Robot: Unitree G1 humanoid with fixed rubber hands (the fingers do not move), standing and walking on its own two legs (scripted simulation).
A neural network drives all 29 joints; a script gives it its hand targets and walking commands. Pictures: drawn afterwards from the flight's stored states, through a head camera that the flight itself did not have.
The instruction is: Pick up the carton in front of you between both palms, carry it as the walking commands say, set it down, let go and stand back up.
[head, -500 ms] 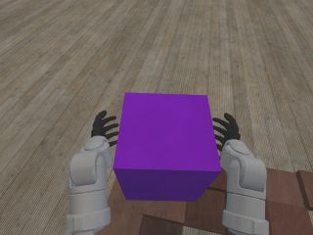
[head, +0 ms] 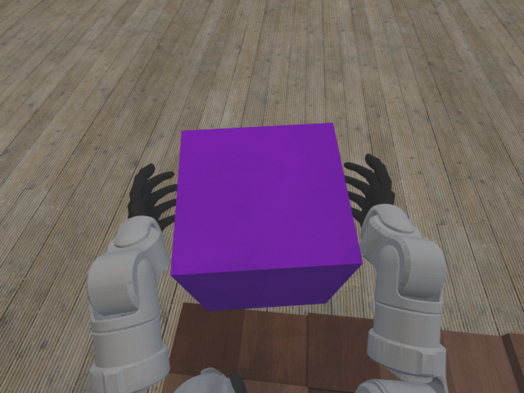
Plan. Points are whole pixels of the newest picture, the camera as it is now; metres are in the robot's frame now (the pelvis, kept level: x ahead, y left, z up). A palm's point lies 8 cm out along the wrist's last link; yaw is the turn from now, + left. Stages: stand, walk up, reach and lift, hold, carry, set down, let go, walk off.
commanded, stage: carry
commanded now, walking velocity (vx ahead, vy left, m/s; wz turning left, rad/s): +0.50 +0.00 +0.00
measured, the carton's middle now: (263, 228) +0.35 -0.02 +0.04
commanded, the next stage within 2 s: none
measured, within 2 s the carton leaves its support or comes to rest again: neither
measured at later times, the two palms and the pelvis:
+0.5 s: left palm (192, 73) +0.63 +0.08 +0.14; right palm (353, 63) +0.66 -0.23 +0.13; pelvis +0.32 -0.07 -0.01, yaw +1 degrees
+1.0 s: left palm (208, 26) +0.96 +0.07 +0.06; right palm (326, 22) +0.95 -0.24 +0.07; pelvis +0.64 -0.07 -0.02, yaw -1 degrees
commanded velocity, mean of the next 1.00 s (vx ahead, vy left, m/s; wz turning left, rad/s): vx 0.50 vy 0.00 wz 0.00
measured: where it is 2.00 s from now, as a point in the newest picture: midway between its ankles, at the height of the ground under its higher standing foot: (252, 157)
